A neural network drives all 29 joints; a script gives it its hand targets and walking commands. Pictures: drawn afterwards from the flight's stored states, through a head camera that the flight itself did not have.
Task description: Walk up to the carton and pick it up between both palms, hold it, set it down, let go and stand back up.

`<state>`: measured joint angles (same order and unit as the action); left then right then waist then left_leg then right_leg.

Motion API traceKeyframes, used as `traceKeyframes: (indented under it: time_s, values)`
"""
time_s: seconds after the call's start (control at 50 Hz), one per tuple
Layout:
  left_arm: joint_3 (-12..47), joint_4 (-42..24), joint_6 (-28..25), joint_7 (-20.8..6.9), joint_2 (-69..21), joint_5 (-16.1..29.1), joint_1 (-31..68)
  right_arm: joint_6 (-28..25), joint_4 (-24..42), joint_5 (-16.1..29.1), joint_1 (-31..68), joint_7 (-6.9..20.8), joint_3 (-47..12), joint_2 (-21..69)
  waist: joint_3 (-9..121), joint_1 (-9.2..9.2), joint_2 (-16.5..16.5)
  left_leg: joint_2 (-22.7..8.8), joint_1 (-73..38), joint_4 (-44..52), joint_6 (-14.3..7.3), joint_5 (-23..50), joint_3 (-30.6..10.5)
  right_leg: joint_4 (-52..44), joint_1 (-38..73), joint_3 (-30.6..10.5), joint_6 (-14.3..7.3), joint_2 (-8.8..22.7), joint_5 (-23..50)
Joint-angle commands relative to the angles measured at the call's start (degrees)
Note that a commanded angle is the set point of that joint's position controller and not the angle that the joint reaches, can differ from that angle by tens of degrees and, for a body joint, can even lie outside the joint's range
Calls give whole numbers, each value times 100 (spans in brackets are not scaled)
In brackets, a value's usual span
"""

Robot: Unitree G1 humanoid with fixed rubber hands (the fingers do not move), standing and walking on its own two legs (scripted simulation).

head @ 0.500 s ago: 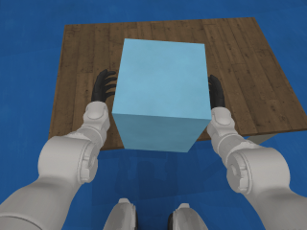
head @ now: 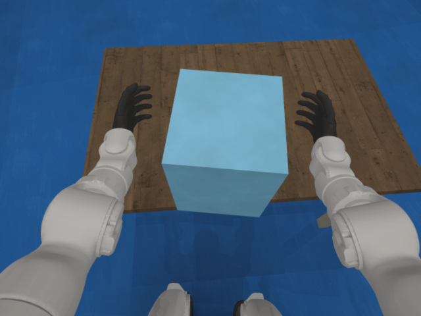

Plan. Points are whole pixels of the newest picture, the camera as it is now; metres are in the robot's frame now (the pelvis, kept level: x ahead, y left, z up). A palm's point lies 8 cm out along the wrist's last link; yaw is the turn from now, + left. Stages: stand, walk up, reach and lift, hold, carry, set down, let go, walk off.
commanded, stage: set down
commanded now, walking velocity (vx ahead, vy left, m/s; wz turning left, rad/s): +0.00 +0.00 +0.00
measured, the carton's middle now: (223, 150) +0.45 +0.01 -0.04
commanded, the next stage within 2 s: none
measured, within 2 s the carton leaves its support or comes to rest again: neither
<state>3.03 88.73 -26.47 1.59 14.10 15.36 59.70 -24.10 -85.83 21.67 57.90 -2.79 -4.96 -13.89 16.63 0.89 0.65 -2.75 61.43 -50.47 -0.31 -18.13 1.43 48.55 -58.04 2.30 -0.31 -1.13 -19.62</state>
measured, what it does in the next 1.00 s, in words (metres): stands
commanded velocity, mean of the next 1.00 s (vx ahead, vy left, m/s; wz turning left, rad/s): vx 0.00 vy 0.00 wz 0.00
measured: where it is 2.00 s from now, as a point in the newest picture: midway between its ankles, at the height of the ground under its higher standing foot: outside the picture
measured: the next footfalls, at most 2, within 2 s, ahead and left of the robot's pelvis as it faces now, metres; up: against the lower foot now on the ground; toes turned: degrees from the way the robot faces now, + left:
none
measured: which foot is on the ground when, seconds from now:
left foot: down 0.00-1.00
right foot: down 0.00-1.00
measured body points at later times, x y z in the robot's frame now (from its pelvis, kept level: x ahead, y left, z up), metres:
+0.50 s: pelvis +0.00 -0.01 +0.04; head +0.08 +0.01 +0.48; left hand +0.46 +0.21 +0.11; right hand +0.47 -0.18 +0.11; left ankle +0.03 +0.11 -0.68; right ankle +0.01 -0.12 -0.68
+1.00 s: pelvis +0.01 -0.01 +0.05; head +0.04 +0.01 +0.50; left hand +0.37 +0.22 +0.06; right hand +0.38 -0.17 +0.06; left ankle +0.03 +0.11 -0.68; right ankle +0.01 -0.12 -0.68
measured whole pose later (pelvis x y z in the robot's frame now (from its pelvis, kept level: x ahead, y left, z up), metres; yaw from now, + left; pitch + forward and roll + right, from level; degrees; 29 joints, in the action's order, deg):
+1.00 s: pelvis +0.01 -0.01 +0.05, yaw +2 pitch +11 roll -1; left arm -2.6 65.0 -23.4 -0.9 13.3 9.7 29.6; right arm -24.4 -65.6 17.3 29.3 -6.3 -4.9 -7.4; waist 8.4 -0.4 -0.7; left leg -2.0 31.3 -33.5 0.5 -13.2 0.4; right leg 31.1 -27.3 3.3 -1.0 -1.1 -14.8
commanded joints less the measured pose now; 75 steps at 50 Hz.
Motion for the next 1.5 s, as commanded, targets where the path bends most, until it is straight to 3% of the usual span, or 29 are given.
traceKeyframes:
  time_s: [0.0,0.02,0.12,0.24,0.34,0.36,0.48,0.5,0.54,0.6,0.66,0.7,0.76,0.84,1.06,1.48]
  values:
    - [-60,-613,-151,0,821,-78,2144,-114,699,48,2121,4,11,-745,3372,8,19,239,-2936,305,429,2523,49,-772,1480,-8,123,-174,1836]
    - [-131,-735,-127,12,847,-50,2171,-96,910,40,2212,11,18,-810,3450,87,2,220,-3065,375,444,2502,38,-825,1569,-14,112,-166,1792]
    - [-18,-770,9,0,856,18,2328,116,968,-18,2183,-12,136,-871,3263,-96,62,193,-3192,697,444,2359,28,-1166,1820,-42,71,-132,1834]
    - [-103,-1221,289,24,912,-46,2331,341,1309,120,2149,-41,57,-938,3656,-72,258,171,-3984,895,522,3036,-14,-1448,2142,6,64,-158,2319]
    - [-202,-1237,520,-50,975,-105,2159,550,1464,209,2029,-62,-68,-882,3189,22,100,173,-3962,1221,396,2766,8,-1693,2457,-29,105,-102,2234]
    - [-192,-1296,538,-60,1025,-85,2254,579,1505,174,2078,-85,-1,-916,3207,-58,111,170,-4035,1273,396,2749,-12,-1747,2449,-23,106,-95,2229]
    - [-180,-1282,632,-105,958,-84,1961,722,1561,154,1824,-93,-25,-818,2749,-6,16,146,-4160,1537,358,2506,21,-1973,2710,-35,101,-61,1921]
    - [-408,-1276,603,-178,695,-217,550,530,2156,268,958,-143,-566,-683,3047,184,-443,259,-4624,1463,281,3241,47,-1871,3687,-54,262,-72,2942]
    - [-685,-1604,624,-329,811,-683,312,319,1730,308,455,-255,-487,-459,2334,84,-277,306,-4324,1692,297,3241,-8,-1918,3801,-89,271,-33,3281]
    - [-803,-2032,432,-314,735,-810,254,96,1886,136,194,-288,-293,-308,1797,42,-33,282,-4432,1798,338,2865,1,-2164,3384,-91,126,-32,2278]
    - [-617,-2503,235,-194,745,-529,473,55,2460,-127,325,-300,-5,-356,1953,-54,172,263,-4636,1770,391,2323,24,-2235,3005,-23,56,-56,1421]
    - [-451,-2758,141,-123,753,-306,474,80,2758,-287,302,-313,160,-366,2163,-122,271,248,-4754,1689,420,2132,-3,-2179,2874,12,30,-63,1218]
    - [-378,-3008,76,-104,769,-194,135,69,2975,-419,8,-348,268,-305,2376,-187,318,257,-4868,1536,458,2312,-56,-2064,2969,8,33,-89,1467]
    - [-543,-3141,83,-192,741,-386,-648,-91,2937,-424,-588,-385,203,-172,2130,-186,234,299,-4949,1486,462,2649,-116,-2056,3269,-33,72,-118,1819]
    - [-683,-3383,-84,-244,498,-625,-1971,-482,2980,-566,-1746,-291,87,217,770,-67,122,308,-4984,1737,331,2040,-183,-2297,3416,-128,-17,-32,998]
    - [-481,-5203,-435,-298,422,-667,-4823,-1299,4000,-983,-4346,-140,223,490,-209,-92,146,330,-5268,1814,373,2082,-209,-2311,4047,-268,-90,-40,1344]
